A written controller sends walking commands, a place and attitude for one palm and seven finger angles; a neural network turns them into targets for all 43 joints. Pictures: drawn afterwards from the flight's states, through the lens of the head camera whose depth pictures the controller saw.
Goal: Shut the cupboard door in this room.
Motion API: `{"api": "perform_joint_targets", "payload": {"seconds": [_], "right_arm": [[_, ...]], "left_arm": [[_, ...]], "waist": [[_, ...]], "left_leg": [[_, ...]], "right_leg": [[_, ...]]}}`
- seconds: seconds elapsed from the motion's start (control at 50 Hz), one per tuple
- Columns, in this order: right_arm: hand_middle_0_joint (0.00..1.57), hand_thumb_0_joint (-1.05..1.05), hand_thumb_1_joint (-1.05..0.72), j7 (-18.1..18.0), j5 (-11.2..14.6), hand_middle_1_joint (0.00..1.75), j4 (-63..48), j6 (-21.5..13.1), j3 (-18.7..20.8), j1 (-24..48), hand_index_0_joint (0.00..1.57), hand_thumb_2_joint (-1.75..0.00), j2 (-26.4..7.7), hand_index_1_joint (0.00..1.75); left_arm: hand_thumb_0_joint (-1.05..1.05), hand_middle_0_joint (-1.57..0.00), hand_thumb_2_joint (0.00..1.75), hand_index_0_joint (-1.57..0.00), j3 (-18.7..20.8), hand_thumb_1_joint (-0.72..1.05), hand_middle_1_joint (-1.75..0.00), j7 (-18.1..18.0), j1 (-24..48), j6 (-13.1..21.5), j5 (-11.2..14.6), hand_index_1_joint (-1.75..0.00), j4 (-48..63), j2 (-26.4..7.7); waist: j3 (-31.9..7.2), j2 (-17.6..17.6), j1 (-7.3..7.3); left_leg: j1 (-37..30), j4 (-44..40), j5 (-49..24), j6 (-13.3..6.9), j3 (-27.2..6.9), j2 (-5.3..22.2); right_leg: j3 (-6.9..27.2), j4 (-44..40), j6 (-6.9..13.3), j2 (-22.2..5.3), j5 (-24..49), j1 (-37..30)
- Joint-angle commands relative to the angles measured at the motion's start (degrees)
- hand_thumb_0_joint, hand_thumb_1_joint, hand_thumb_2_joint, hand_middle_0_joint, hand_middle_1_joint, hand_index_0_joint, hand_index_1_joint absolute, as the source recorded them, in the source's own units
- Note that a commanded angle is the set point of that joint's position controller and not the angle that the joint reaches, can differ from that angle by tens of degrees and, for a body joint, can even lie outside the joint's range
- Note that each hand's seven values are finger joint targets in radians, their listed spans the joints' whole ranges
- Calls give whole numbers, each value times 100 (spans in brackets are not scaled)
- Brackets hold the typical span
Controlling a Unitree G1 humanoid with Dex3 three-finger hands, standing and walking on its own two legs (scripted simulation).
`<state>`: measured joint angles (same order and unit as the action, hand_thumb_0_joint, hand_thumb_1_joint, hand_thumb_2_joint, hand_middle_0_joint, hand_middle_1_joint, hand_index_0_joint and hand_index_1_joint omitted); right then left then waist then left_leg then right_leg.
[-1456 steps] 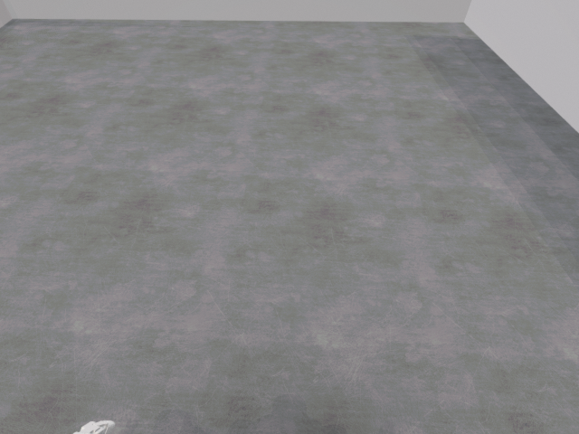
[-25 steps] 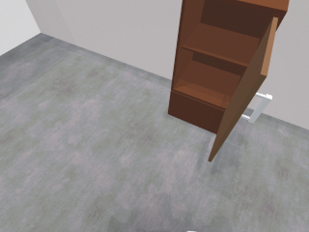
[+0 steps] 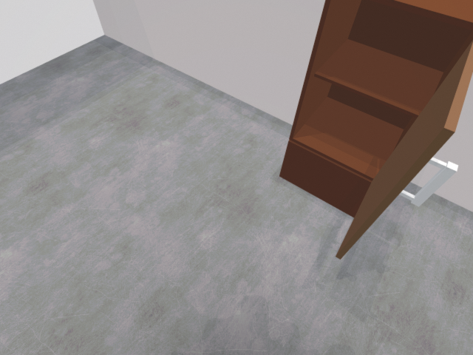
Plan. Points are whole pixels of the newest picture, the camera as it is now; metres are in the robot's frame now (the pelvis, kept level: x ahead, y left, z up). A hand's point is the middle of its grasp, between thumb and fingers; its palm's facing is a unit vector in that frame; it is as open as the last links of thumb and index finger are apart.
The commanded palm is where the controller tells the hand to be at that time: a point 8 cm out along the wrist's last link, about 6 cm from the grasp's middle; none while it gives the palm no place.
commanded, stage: stand and wait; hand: left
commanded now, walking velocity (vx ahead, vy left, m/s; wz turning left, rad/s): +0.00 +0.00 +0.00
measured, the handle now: (423, 181) +0.50 -0.37 -0.03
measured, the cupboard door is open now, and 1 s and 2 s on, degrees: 91 91 91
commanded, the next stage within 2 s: turn or walk to find it in 0.70 s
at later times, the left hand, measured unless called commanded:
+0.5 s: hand out of the picture +0.02 +0.16 -0.16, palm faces +0.02 -0.98 -0.20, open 7.3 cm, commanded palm none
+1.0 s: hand out of the picture +0.02 +0.16 -0.17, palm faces +0.12 -0.97 -0.20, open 7.3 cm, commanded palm none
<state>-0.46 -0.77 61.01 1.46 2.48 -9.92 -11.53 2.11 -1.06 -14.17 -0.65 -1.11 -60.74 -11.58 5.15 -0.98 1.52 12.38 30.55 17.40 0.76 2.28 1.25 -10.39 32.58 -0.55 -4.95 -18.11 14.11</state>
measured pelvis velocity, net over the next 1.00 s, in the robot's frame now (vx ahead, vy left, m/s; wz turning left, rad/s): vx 0.01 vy -0.02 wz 0.09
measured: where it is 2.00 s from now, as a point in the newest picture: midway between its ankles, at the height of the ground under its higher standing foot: outside the picture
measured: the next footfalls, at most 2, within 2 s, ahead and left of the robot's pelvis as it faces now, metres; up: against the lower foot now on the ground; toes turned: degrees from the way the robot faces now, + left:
right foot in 0.28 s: +0.03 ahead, -0.13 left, +0.00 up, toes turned -5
right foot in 1.42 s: +0.07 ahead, -0.15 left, +0.00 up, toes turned +11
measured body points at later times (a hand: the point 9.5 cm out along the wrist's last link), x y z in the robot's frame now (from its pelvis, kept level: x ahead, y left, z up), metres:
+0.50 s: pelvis +0.01 -0.02 +0.01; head +0.03 -0.02 +0.46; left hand +0.02 +0.21 -0.14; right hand +0.03 -0.24 -0.15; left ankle -0.03 +0.11 -0.73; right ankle -0.01 -0.12 -0.73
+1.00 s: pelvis +0.01 -0.02 +0.00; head +0.04 -0.02 +0.45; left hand +0.01 +0.21 -0.16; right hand +0.02 -0.25 -0.16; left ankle -0.02 +0.10 -0.73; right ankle -0.01 -0.12 -0.73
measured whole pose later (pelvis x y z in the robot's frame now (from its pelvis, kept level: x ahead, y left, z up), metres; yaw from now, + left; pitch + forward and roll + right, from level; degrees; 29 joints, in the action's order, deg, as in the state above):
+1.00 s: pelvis +0.01 -0.02 +0.00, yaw +5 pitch +0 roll -1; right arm -1.2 -0.9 63.7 1.8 1.9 -14.6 -8.9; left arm 1.8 -1.3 -12.8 -0.7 -1.0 -61.7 -9.0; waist 3.8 1.2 -0.3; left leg 13.9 33.7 19.4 1.9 0.8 2.7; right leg -10.2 30.6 1.5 -2.0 -19.2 11.0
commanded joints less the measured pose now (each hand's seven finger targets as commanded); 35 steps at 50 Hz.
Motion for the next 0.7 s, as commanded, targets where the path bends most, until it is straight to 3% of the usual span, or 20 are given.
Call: {"api": "perform_joint_targets", "payload": {"seconds": [0.0,0.04,0.06,0.1,0.14,0.2,0.22,0.24,0.26,0.28,0.3,0.44,0.68], "right_arm": [[20,0,-90,-128,-24,30,-108,-211,99,-316,20,-90,-860,30],[20,0,-90,-200,-20,30,-72,-228,21,-140,20,-90,-662,30],[20,0,-90,-209,-9,30,-53,-247,17,-114,20,-90,-641,30],[20,0,-90,-219,-4,30,2,-261,41,-177,20,-90,-666,30],[20,0,-90,-213,-2,30,65,-263,73,-262,20,-90,-659,30],[20,0,-90,-198,28,30,98,-264,66,-206,20,-90,-596,30],[20,0,-90,-185,60,30,97,-268,49,-214,20,-90,-523,30],[20,0,-90,-162,79,30,87,-269,24,-269,20,-90,-401,30],[20,0,-90,-130,86,30,96,-257,10,-318,20,-90,-350,30],[20,0,-90,-136,51,30,106,-225,8,-273,20,-90,-322,30],[20,0,-90,-144,37,30,114,-213,9,-321,20,-90,-338,30],[20,0,-90,-161,36,30,294,-296,-100,-545,20,-90,-317,30],[20,0,-90,-189,35,30,446,-259,-121,-855,20,-90,-211,30]], "left_arm": [[0,-20,90,-20,7,90,-30,-77,81,-39,59,-30,211,-320],[0,-20,90,-20,-4,90,-30,-39,64,-56,55,-30,43,-355],[0,-20,90,-20,-14,90,-30,-12,-47,-35,57,-30,-34,-346],[0,-20,90,-20,-53,90,-30,-9,-30,-18,53,-30,-96,-256],[0,-20,90,-20,-78,90,-30,-21,-10,-10,42,-30,-118,-222],[0,-20,90,-20,-98,90,-30,-45,-311,34,33,-30,-258,-245],[0,-20,90,-20,-109,90,-30,-63,-425,68,25,-30,-315,-336],[0,-20,90,-20,-114,90,-30,-80,-411,111,16,-30,-333,-446],[0,-20,90,-20,-119,90,-30,-88,-300,119,28,-30,-284,-542],[0,-20,90,-20,-102,90,-30,-75,-223,141,31,-30,-305,-548],[0,-20,90,-20,-105,90,-30,-70,-187,152,33,-30,-281,-512],[0,-20,90,-20,-102,90,-30,-87,-277,184,80,-30,-254,-451],[0,-20,90,-20,-87,90,-30,-95,-346,198,98,-30,-261,-431]], "waist": [[-449,1773,-236],[-230,1429,-108],[-392,1158,-68],[-428,826,-105],[-477,747,-147],[-486,609,-39],[-452,419,-10],[-452,119,-94],[-309,85,-149],[-207,-370,-170],[-75,-612,-185],[-320,57,-119],[-203,10,-127]], "left_leg": [[-470,-1710,-2330,-869,-1795,1697],[-505,-1501,-3054,-929,-1360,1465],[-738,-1376,-3370,-914,-1191,1395],[-970,-1281,-3644,-889,-960,1281],[-1053,-1202,-3670,-839,-847,1197],[-868,-970,-3182,-589,-687,959],[-597,-816,-2640,-402,-607,802],[-415,-775,-2066,-212,-488,582],[-256,-931,-1492,-133,-477,469],[-338,-952,-1235,-64,-408,428],[-427,-946,-1172,-55,-373,423],[-587,-1086,-1684,-74,-347,502],[-494,-1071,-1409,-4,-252,507]], "right_leg": [[613,989,-225,-53,-1288,514],[880,1348,-164,-92,-1054,618],[874,1308,-169,-93,-901,627],[837,1073,-206,-63,-803,610],[766,584,-227,-38,-661,441],[691,-605,-232,-21,256,-146],[800,-1099,-204,-110,933,-497],[1074,-1190,-94,-337,1613,-680],[1117,-1151,-19,-491,1771,-677],[1184,-1092,52,-474,1697,-408],[1201,-1164,91,-452,1608,-223],[1106,-1207,116,-342,1916,-583],[1101,-1341,210,-324,1890,-652]]}}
